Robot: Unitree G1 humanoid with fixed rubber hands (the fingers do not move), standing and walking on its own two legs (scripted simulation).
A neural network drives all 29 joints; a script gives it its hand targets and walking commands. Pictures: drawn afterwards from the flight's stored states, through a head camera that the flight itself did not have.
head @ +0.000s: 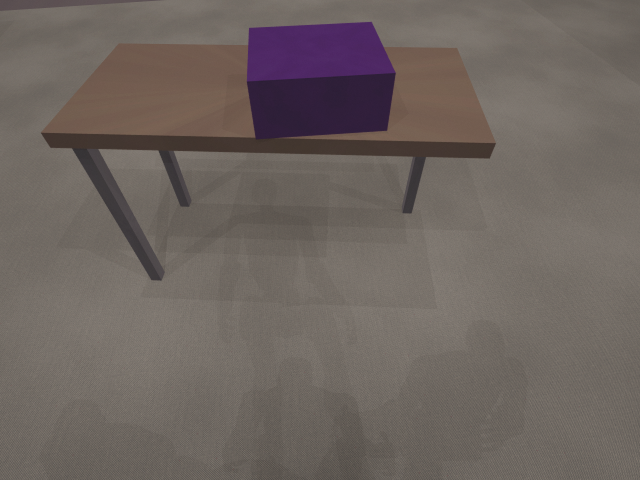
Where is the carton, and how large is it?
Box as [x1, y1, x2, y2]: [247, 22, 395, 138]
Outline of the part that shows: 371,22 249,28 247,85 256,138 386,130 395,72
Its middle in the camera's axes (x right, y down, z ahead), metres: +0.00 -0.40 +0.96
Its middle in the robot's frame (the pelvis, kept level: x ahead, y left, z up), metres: +0.99 +0.06 +0.00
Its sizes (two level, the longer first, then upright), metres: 0.319 0.276 0.145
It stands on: a table, 0.69 m high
